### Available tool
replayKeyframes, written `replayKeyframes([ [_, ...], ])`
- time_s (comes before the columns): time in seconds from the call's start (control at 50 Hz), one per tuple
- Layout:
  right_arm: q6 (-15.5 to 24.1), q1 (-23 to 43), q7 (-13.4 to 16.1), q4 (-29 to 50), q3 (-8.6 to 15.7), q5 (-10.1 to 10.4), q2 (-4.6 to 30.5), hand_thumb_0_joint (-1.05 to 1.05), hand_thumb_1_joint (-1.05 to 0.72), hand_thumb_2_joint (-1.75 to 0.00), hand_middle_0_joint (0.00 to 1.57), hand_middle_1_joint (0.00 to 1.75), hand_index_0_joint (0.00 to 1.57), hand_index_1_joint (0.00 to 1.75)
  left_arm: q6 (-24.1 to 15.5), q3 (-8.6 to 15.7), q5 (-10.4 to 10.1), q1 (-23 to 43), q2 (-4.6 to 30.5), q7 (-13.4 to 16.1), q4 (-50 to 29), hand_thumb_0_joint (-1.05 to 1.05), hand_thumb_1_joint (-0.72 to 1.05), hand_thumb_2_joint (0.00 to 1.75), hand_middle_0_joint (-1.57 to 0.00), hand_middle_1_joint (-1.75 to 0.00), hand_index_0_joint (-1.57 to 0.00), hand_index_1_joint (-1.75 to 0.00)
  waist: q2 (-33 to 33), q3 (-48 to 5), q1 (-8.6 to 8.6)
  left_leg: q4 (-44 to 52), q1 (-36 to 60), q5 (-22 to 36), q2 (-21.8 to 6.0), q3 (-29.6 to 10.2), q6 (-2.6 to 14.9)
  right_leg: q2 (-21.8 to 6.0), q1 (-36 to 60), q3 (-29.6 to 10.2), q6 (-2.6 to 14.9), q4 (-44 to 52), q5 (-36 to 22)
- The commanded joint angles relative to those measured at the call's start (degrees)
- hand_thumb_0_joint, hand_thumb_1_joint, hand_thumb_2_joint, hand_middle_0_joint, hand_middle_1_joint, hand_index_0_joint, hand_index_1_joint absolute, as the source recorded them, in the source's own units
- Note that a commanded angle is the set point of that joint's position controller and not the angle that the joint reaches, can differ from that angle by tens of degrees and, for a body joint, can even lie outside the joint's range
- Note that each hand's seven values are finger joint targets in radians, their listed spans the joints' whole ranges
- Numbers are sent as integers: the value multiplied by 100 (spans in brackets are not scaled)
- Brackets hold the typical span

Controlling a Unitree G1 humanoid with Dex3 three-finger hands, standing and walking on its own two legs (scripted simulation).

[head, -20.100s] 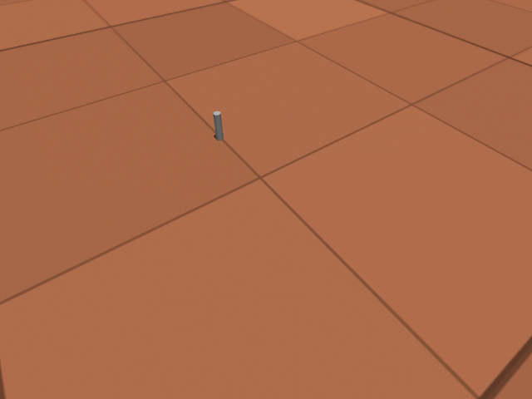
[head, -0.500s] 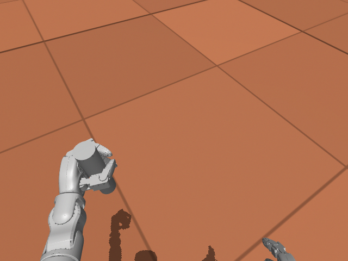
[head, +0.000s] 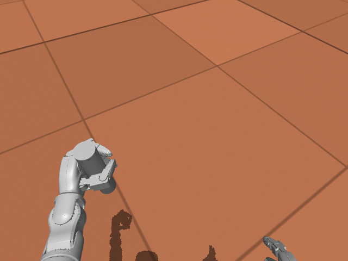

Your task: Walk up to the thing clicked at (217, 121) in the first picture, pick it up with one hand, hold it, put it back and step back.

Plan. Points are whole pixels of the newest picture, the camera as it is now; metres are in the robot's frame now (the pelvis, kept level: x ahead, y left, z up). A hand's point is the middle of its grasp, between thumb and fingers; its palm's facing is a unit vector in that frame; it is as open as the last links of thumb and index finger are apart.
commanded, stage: hold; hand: left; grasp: from the side
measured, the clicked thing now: (97, 171) +0.33 +0.19 +0.03
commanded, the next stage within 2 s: crouch in 0.20 s
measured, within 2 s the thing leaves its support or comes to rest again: neither
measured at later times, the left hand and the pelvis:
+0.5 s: hand (104, 170) +0.33 +0.17 +0.03, palm faces +0.10 -0.99 +0.01, open 5.3 cm; pelvis +0.00 +0.00 +0.00, yaw +0 degrees
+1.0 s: hand (119, 195) +0.36 +0.18 -0.20, palm faces +0.10 -0.99 -0.01, open 5.3 cm; pelvis -0.05 +0.00 -0.18, yaw -1 degrees
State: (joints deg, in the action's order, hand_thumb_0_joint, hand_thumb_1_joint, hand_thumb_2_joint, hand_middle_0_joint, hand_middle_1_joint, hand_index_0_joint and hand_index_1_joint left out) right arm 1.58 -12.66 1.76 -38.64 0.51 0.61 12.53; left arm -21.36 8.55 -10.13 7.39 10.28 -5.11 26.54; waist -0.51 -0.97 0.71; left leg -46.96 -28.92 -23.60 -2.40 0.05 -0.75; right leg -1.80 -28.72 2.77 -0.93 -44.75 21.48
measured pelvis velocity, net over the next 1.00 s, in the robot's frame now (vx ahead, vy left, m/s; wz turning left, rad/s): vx -0.05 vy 0.00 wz -0.01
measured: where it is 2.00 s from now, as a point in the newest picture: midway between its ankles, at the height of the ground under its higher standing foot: outside the picture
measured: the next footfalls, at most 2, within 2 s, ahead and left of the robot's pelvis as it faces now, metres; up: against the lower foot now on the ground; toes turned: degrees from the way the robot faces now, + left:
none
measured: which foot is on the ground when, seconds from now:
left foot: down 0.00-1.00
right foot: down 0.00-1.00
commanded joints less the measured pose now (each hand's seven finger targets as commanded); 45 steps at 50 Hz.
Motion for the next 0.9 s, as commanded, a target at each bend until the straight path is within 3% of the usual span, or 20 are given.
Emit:
replayKeyframes([
  [0.0,239,106,29,659,299,-20,765,0,-91,-90,20,30,20,30,-466,193,-61,1717,673,4,-1249,0,58,123,-129,-136,-130,-136,64,-1614,158,606,597,1497,159,13,99,163,725,-11,105,537,-1633],
  [0.06,225,220,10,734,287,-5,751,0,-90,-90,20,30,20,30,-522,370,-53,1741,838,58,-1435,0,60,122,-129,-135,-130,-135,-83,-1563,-11,683,500,1226,175,30,66,165,724,-9,143,566,-1319],
  [0.14,249,136,11,705,306,-10,788,0,-90,-90,20,30,20,30,-531,180,-48,1816,722,30,-1511,0,64,123,-131,-137,-132,-136,-202,-1764,77,661,734,1627,134,-30,35,192,759,25,161,434,-1628],
  [0.16,235,132,13,703,310,-15,775,0,-90,-90,20,30,20,30,-538,295,-29,1878,882,35,-1619,0,62,123,-130,-136,-131,-136,-249,-1877,24,622,734,1692,148,-20,39,187,809,16,153,452,-1690],
  [0.22,236,135,12,713,297,-1,768,0,-90,-90,20,30,20,30,-466,167,-56,1795,695,34,-1483,0,60,122,-130,-136,-131,-135,-112,-1675,82,680,657,1492,139,-27,50,184,785,17,147,499,-1546],
  [0.24,231,164,10,693,295,7,769,0,-91,-90,20,30,20,30,-462,293,-65,1716,784,39,-1382,0,58,122,-130,-136,-131,-135,-93,-1662,29,655,636,1511,150,-1,54,177,776,10,141,524,-1562],
  [0.3,229,129,30,687,291,-4,762,0,-87,-90,20,30,20,30,-412,158,-45,1721,678,27,-1265,0,61,122,-131,-135,-132,-134,103,-1555,114,615,567,1540,157,15,94,164,747,-7,110,560,-1672],
  [0.36,205,74,-6,637,317,-29,772,0,-86,-90,20,30,20,30,-414,203,21,1527,663,47,-949,0,61,121,-131,-134,-132,-133,31,-1511,76,583,476,1662,145,-2,81,171,683,21,142,456,-1724],
  [0.46,226,93,-82,599,350,-80,784,0,-87,-90,20,30,20,30,-732,426,17,1958,738,99,-610,0,61,123,-132,-136,-133,-135,52,-1380,126,366,46,1134,155,-7,100,149,190,-27,144,244,-1261],
  [0.52,239,55,-141,527,372,-122,792,0,-87,-90,20,30,20,30,-980,365,97,1913,605,66,24,0,59,122,-131,-135,-132,-134,171,-1329,199,9,-437,921,161,-25,110,135,-248,-53,152,-88,-1102],
  [0.56,254,-24,-173,471,401,-161,824,0,-87,-90,20,30,20,30,-1252,561,104,2370,812,29,96,0,56,123,-132,-136,-133,-135,-1,-1600,236,-261,-688,714,161,-65,97,133,-651,-83,178,-386,-883],
  [0.6,271,-59,-206,518,419,-196,863,0,-87,-90,20,30,20,30,-1498,523,115,2547,798,-63,353,0,57,124,-133,-138,-134,-137,18,-1867,319,-596,-1007,568,174,-89,98,134,-997,-98,191,-729,-757],
  [0.64,284,-96,-230,517,404,-223,898,0,-87,-90,20,30,20,30,-1743,694,129,2704,957,-108,794,0,53,123,-133,-139,-134,-138,96,-2046,370,-1065,-1543,402,196,-94,120,136,-1435,-117,191,-1142,-601],
  [0.68,308,-67,-279,506,378,-261,922,0,-88,-90,20,30,20,30,-2015,640,123,2805,922,-205,1122,0,52,123,-134,-140,-135,-139,-26,-2396,369,-1609,-2104,322,232,-117,124,136,-1989,-130,208,-1665,-482],
  [0.74,332,-166,-334,525,338,-292,1013,0,-88,-90,20,30,20,30,-2353,762,71,3082,1081,-277,1266,0,54,125,-136,-140,-137,-140,-393,-3117,307,-2239,-2431,519,225,-234,90,126,-2782,-74,258,-2385,-419],
  [0.86,273,-214,-378,451,328,-359,1196,0,-88,-90,20,30,20,30,-2617,864,129,3777,1294,-383,1528,0,50,126,-135,-139,-135,-140,-699,-3881,364,-3181,-3199,505,189,-372,49,144,-4102,-5,335,-3539,-193],
  [0.88,245,-248,-376,430,329,-371,1197,0,-89,-90,20,30,20,30,-2639,988,131,3908,1393,-345,1535,0,51,128,-136,-140,-136,-141,-678,-4060,394,-3402,-3368,560,203,-345,72,135,-4164,-31,326,-3661,-259],
])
